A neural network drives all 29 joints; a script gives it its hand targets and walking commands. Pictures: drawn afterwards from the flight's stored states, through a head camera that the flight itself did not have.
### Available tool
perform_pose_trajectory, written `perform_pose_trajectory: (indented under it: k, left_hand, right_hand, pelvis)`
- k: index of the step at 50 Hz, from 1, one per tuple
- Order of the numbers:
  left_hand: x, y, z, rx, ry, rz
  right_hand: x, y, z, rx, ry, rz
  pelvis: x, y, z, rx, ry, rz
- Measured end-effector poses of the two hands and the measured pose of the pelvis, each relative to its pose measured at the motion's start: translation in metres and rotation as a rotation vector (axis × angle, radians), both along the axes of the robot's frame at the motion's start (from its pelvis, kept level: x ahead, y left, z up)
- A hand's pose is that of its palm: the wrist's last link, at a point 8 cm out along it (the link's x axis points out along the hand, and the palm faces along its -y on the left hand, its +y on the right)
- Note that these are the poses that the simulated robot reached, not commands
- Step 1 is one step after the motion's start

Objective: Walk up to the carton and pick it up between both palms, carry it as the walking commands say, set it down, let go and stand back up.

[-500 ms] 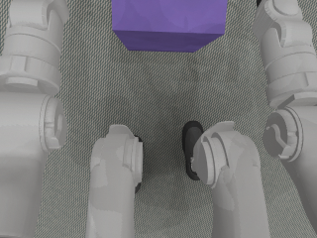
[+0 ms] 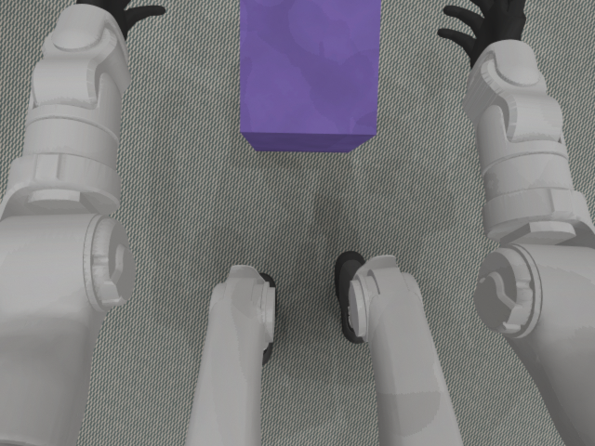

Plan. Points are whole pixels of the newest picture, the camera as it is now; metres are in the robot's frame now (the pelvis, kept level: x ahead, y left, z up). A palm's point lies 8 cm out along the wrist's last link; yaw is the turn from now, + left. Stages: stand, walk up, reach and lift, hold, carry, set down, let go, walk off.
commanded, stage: set down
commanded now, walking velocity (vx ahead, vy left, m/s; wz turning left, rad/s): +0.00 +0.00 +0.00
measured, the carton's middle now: (305, 84) +0.58 -0.01 -0.39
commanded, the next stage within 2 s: let go in 0.54 s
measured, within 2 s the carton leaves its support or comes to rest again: neither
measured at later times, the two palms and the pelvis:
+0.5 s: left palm out of the picture +0.57 +0.20 +0.05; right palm out of the picture +0.53 -0.20 +0.04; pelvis +0.03 +0.00 +0.14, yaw +1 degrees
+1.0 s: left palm out of the picture +0.45 +0.21 +0.10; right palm out of the picture +0.43 -0.22 +0.10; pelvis +0.07 -0.01 +0.21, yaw +1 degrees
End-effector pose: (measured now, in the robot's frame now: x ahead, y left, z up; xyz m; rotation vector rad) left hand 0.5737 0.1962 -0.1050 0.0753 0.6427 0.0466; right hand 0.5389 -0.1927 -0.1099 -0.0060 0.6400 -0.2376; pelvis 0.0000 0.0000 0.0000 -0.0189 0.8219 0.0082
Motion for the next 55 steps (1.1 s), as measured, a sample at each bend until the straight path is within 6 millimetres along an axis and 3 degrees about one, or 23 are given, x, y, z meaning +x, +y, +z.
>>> perform_pose_trajectory:
  k: [25, 29, 34, 38, 42, 55]
  left_hand:
    - [-0.003, 0.006, 0.157, -0.003, -0.003, -0.022]
    - [-0.004, 0.004, 0.167, 0.002, 0.012, -0.025]
    - [-0.01, 0.001, 0.162, 0.018, 0.034, -0.018]
    - [-0.028, 0.004, 0.154, 0.058, 0.052, -0.001]
    - [-0.063, 0.008, 0.159, 0.097, 0.07, 0.005]
    - [-0.159, 0.021, 0.231, 0.104, 0.094, -0.002]
  right_hand:
    - [-0.008, -0.006, 0.154, -0.003, -0.009, 0.014]
    - [-0.009, -0.004, 0.163, -0.011, 0.007, 0.023]
    - [-0.012, -0.002, 0.16, -0.031, 0.029, 0.047]
    - [-0.024, -0.004, 0.157, -0.063, 0.053, 0.099]
    - [-0.052, -0.011, 0.164, -0.095, 0.092, 0.158]
    - [-0.146, -0.033, 0.242, -0.09, 0.13, 0.2]
  pelvis:
    - [0.027, 0.001, 0.142, 0.01, -0.035, -0.001]
    - [0.032, 0.0, 0.156, 0.012, -0.042, 0.0]
    - [0.037, -0.002, 0.165, 0.011, -0.041, -0.004]
    - [0.044, -0.003, 0.171, 0.014, -0.046, -0.008]
    - [0.056, -0.005, 0.182, 0.016, -0.072, -0.007]
    - [0.08, -0.008, 0.223, 0.017, -0.329, 0.007]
